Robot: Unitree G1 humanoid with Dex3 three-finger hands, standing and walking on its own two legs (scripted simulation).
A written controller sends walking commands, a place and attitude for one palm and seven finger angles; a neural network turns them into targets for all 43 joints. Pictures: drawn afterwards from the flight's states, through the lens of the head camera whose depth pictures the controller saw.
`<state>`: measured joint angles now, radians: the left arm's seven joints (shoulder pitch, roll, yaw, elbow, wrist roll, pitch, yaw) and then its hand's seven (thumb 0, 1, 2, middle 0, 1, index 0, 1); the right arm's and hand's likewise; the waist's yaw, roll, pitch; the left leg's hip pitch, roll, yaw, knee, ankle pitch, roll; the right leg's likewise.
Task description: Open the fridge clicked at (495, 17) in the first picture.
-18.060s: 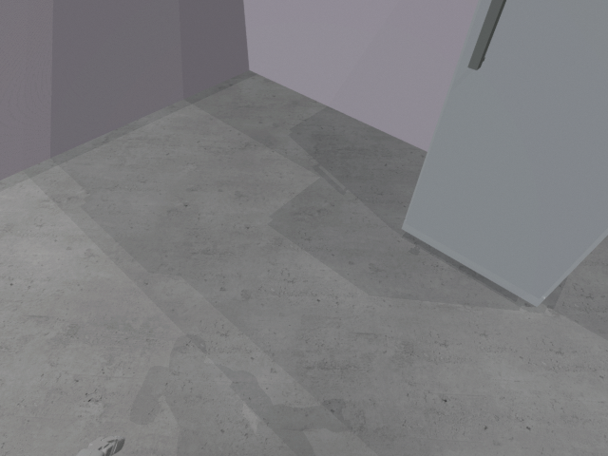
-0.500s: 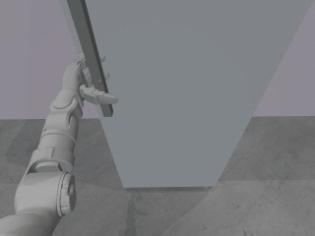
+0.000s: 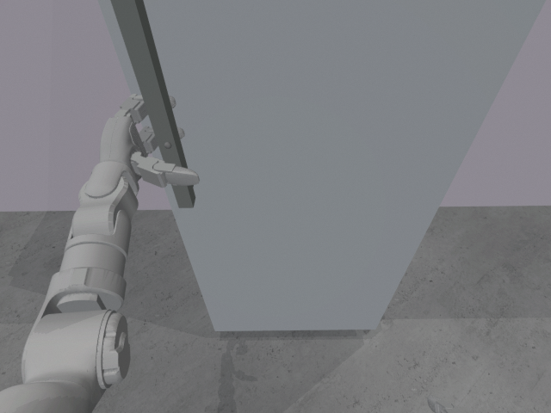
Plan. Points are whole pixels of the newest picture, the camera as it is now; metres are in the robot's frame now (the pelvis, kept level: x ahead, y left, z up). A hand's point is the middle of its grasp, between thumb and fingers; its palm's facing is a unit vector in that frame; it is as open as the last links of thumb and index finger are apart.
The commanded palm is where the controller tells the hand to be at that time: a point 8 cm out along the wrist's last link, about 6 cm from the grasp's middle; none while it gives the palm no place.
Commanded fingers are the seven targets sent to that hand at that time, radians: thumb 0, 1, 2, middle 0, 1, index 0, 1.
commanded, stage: slide the fingers in behind the handle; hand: left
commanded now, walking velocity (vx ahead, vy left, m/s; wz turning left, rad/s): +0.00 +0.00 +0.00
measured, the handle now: (157, 81) +0.49 +0.18 +0.26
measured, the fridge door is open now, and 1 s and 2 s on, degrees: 0 0 0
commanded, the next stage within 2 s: grip the handle and tug to test in 0.22 s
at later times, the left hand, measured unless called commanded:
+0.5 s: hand (171, 146) +0.44 +0.16 +0.18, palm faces +0.04 -1.00 +0.02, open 13.2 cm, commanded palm +0.41 +0.22 +0.18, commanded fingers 0.00 -0.03 0.50 -0.35 -1.27 -0.35 -1.27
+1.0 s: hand (173, 148) +0.43 +0.16 +0.18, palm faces +0.03 -1.00 +0.02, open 6.4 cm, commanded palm +0.41 +0.22 +0.18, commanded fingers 0.00 0.90 0.90 -0.45 -1.40 -0.45 -1.40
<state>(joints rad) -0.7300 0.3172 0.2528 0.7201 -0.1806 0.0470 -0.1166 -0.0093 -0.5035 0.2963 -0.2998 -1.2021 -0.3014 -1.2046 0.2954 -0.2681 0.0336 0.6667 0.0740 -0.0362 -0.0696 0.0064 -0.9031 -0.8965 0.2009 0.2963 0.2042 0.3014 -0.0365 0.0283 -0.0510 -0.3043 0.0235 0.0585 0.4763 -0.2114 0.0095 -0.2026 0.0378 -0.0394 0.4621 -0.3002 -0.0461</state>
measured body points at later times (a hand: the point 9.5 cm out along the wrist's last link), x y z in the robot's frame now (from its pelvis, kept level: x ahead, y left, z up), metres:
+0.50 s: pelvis +0.00 +0.01 +0.00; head +0.00 +0.00 +0.45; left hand +0.43 +0.22 +0.18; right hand +0.10 -0.24 -0.11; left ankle +0.02 +0.12 -0.74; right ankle -0.04 -0.09 -0.74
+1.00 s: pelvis -0.01 +0.01 +0.00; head +0.00 +0.00 +0.45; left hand +0.43 +0.21 +0.18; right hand +0.10 -0.24 -0.11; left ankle +0.02 +0.12 -0.74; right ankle -0.04 -0.09 -0.74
